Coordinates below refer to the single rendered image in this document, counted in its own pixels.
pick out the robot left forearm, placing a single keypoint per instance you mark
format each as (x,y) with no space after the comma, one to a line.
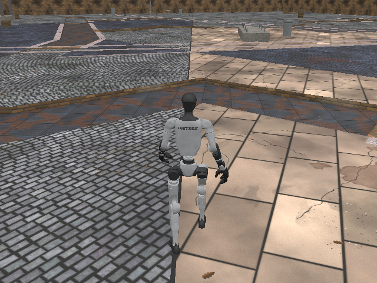
(162,152)

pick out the robot right hand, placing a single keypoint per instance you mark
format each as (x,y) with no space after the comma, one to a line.
(225,175)

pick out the right robot upper arm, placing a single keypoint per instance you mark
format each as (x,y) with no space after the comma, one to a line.
(206,124)

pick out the robot left hand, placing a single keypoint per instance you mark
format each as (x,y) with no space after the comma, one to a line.
(165,160)

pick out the left robot upper arm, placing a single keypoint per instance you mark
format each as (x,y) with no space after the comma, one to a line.
(167,133)

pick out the robot left foot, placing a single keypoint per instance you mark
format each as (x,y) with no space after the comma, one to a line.
(175,249)

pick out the left robot thigh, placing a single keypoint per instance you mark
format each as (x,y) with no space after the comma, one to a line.
(173,181)

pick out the robot right forearm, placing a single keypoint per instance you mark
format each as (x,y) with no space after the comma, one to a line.
(218,158)

